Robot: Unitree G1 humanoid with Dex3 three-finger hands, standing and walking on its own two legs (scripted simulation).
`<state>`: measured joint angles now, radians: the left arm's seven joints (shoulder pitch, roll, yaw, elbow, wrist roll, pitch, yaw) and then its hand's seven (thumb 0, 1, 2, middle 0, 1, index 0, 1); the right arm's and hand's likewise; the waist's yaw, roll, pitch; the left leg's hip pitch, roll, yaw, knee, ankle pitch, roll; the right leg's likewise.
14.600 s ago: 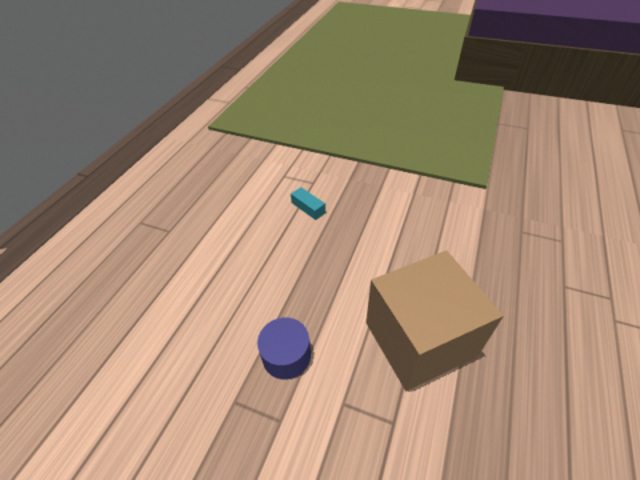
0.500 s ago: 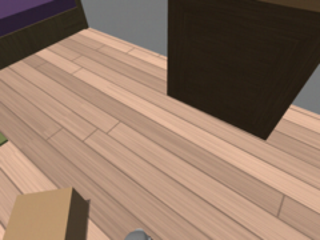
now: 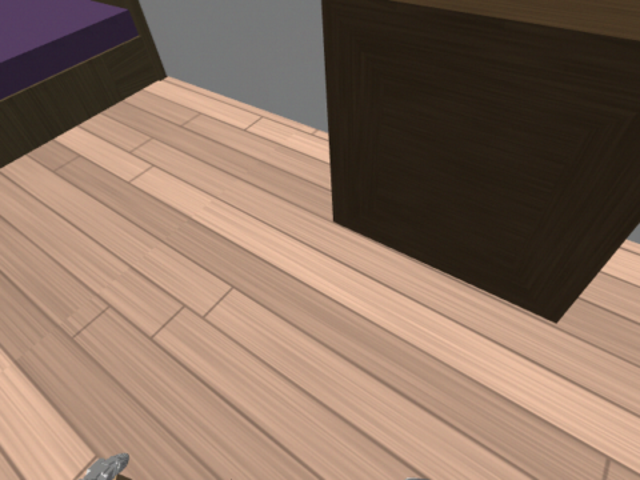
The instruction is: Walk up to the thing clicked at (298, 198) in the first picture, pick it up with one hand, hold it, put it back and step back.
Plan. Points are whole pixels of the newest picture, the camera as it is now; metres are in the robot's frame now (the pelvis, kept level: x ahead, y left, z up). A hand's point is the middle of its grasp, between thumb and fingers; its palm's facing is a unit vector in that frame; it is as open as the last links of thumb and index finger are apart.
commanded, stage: walk up
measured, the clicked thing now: out of the picture -0.10 +1.38 -0.73
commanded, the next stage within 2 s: stand in 1.68 s
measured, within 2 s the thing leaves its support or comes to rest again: neither
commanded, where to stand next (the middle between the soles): +0.31 +0.00 m, yaw +32 degrees
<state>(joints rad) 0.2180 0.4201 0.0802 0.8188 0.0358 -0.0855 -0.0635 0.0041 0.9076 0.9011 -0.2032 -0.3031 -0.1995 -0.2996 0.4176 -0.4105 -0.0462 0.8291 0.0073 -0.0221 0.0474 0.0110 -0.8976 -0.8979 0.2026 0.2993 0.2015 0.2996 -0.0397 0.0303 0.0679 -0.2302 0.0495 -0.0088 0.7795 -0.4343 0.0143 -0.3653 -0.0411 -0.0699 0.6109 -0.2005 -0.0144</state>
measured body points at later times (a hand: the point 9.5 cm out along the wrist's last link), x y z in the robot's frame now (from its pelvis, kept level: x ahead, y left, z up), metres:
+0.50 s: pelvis +0.17 +0.01 +0.00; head +0.18 +0.05 +0.45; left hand +0.15 +0.33 -0.13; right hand +0.32 -0.29 -0.07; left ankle +0.19 +0.12 -0.72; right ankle +0.19 -0.14 -0.66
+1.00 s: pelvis +0.24 -0.05 -0.01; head +0.28 -0.04 +0.44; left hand +0.17 +0.28 -0.11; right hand +0.47 -0.29 -0.13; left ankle +0.21 +0.07 -0.71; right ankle +0.36 -0.14 -0.72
